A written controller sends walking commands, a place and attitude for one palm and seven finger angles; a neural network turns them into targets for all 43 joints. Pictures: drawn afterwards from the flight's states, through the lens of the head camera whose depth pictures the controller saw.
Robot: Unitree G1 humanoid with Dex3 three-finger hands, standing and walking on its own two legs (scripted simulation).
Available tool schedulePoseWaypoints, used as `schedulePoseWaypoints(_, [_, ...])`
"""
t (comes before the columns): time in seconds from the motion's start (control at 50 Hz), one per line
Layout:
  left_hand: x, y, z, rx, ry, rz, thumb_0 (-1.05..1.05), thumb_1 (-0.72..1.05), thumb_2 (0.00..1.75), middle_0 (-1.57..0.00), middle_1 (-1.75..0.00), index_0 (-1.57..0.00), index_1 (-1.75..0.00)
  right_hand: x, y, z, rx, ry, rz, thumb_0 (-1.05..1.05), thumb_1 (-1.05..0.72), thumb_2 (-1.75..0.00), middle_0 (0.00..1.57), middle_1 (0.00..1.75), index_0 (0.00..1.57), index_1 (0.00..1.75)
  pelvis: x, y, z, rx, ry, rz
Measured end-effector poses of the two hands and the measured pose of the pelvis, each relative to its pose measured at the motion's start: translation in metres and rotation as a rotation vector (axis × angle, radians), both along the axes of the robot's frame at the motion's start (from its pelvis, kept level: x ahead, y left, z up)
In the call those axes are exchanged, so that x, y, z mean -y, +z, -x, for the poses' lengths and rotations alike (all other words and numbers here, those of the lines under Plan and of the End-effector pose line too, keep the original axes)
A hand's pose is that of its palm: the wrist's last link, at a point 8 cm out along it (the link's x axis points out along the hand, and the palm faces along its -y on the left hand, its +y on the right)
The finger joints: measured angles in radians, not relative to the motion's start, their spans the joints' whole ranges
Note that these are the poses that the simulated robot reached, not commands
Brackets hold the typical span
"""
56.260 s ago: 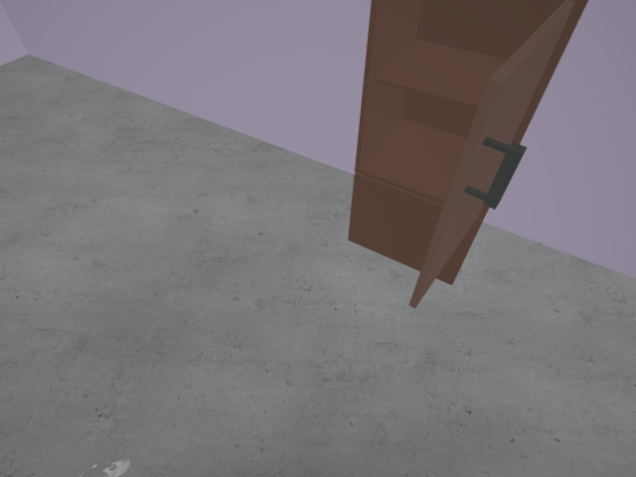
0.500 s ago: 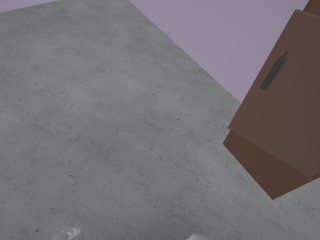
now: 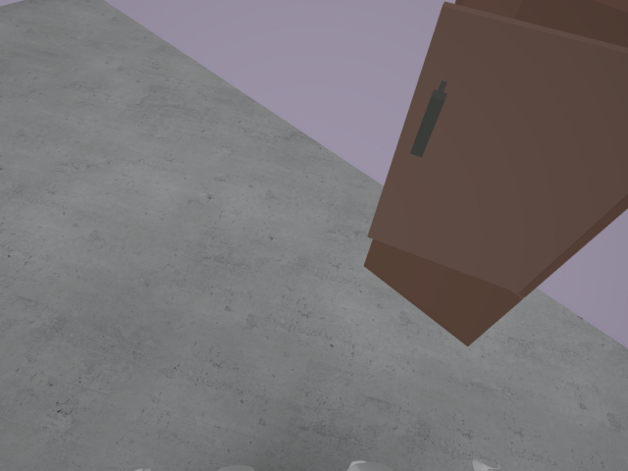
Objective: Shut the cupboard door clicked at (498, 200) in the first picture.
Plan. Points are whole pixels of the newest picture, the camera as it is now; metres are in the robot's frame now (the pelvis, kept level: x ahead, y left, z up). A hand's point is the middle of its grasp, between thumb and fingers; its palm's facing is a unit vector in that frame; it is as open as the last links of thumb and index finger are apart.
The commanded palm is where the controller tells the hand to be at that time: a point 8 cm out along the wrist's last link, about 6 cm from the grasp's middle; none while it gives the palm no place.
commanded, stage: turn to face it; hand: left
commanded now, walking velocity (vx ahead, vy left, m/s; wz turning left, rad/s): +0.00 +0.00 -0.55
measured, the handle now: (429, 118) +0.68 -0.16 +0.06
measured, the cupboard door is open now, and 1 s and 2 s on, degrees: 20 20 20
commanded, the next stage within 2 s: take the last steps up to it in 0.50 s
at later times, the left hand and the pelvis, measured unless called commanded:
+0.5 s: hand (211, 460) +0.15 +0.14 -0.15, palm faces -0.25 -0.94 -0.24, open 7.4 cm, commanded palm none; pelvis +0.01 -0.02 +0.01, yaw -14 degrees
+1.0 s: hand (251, 421) +0.20 +0.10 -0.15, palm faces -0.41 -0.89 -0.20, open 7.4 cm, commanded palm none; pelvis +0.05 -0.05 +0.01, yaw -23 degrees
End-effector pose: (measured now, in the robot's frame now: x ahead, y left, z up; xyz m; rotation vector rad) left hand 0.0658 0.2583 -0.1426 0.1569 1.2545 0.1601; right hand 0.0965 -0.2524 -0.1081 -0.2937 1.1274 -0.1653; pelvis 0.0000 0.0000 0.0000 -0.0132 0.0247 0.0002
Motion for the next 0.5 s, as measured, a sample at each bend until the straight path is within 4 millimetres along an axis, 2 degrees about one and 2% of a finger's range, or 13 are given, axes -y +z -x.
schedulePoseWaypoints(0.14, [-0.001,0.018,-0.039,0.022,-0.098,-0.007,0.01,0.91,0.90,-0.20,-0.30,-0.20,-0.30,-0.002,0.002,0.043,-0.063,-0.109,-0.023,0.01,-0.91,-0.89,0.20,0.30,0.20,0.30,-0.001,0.012,-0.003,0.005,-0.092,0.022])
schedulePoseWaypoints(0.24, [0.020,0.026,-0.073,0.055,-0.195,-0.033,0.00,0.91,0.90,-0.20,-0.30,-0.20,-0.30,0.011,-0.013,0.081,-0.113,-0.213,-0.060,0.01,-0.90,-0.89,0.20,0.30,0.21,0.30,0.009,0.008,-0.004,0.006,-0.151,0.019])
schedulePoseWaypoints(0.3, [0.037,0.024,-0.090,0.105,-0.252,-0.061,0.00,0.91,0.90,-0.20,-0.30,-0.20,-0.30,0.025,-0.032,0.102,-0.145,-0.274,-0.085,0.01,-0.90,-0.90,0.20,0.30,0.21,0.30,0.021,-0.004,-0.006,0.003,-0.183,-0.011])
schedulePoseWaypoints(0.38, [0.055,0.029,-0.091,0.096,-0.289,-0.068,0.00,0.91,0.90,-0.20,-0.30,-0.20,-0.30,0.036,-0.035,0.116,-0.187,-0.331,-0.081,0.01,-0.91,-0.90,0.20,0.30,0.20,0.30,0.023,0.000,-0.006,0.006,-0.211,0.000])
schedulePoseWaypoints(0.5, [0.066,0.024,-0.086,0.048,-0.311,-0.033,0.00,0.90,0.90,-0.20,-0.30,-0.21,-0.30,0.032,-0.020,0.110,-0.150,-0.359,-0.076,0.01,-0.91,-0.90,0.20,0.30,0.20,0.30,0.021,0.008,-0.012,0.006,-0.246,-0.012])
